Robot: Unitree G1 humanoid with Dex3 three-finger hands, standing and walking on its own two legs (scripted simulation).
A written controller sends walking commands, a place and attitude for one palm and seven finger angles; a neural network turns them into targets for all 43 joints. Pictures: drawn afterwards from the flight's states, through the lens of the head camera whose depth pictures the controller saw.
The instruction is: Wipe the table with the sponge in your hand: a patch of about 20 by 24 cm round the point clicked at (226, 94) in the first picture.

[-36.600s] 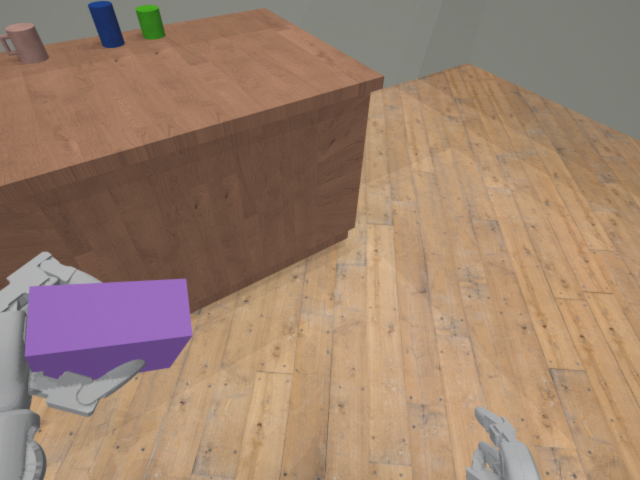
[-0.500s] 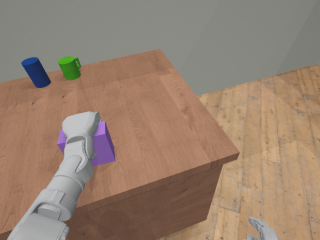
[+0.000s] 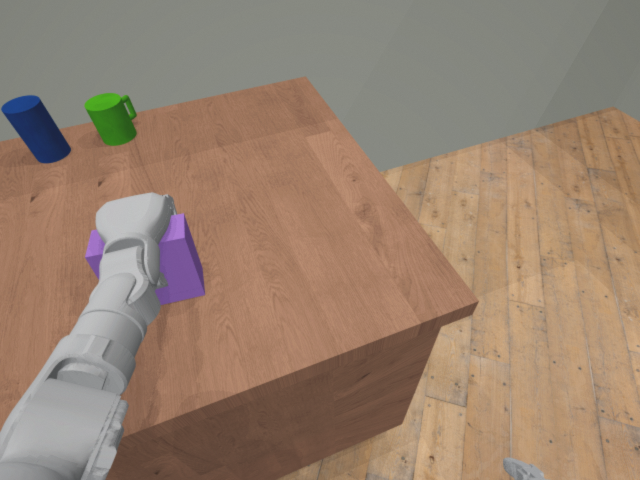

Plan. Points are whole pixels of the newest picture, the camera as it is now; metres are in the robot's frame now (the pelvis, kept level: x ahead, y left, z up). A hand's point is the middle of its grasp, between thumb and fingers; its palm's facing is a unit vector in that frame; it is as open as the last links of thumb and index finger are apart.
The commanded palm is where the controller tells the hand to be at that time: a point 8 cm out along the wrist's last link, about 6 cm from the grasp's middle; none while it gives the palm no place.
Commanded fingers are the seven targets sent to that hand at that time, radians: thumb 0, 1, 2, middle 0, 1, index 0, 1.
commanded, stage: wipe forward along the middle lane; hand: left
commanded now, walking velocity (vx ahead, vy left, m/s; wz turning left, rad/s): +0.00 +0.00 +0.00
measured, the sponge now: (155, 273) +0.39 +0.27 +0.02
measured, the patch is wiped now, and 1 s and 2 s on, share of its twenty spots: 1.00 1.00 1.00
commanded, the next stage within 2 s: slide back across to the first lane in 0.18 s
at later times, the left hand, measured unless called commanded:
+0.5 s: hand (136, 231) +0.43 +0.29 +0.07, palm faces -0.05 -0.05 -1.00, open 9.8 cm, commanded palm +0.40 +0.30 +0.13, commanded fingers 0.00 0.10 1.30 -1.20 -1.60 -1.20 -1.60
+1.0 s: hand (86, 250) +0.39 +0.35 +0.07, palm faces -0.11 -0.03 -0.99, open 9.8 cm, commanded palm +0.37 +0.35 +0.14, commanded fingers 0.00 0.10 1.30 -1.20 -1.60 -1.20 -1.60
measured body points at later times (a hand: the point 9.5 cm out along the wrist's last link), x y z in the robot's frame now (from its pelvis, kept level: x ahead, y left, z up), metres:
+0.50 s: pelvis +0.02 +0.03 +0.00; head +0.04 +0.02 +0.45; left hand +0.43 +0.29 +0.13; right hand +0.13 -0.23 -0.13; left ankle +0.01 +0.11 -0.74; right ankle -0.01 -0.08 -0.74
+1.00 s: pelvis +0.02 +0.03 +0.00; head +0.05 +0.02 +0.45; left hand +0.39 +0.35 +0.13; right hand +0.18 -0.21 -0.12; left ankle +0.01 +0.11 -0.74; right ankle -0.01 -0.08 -0.74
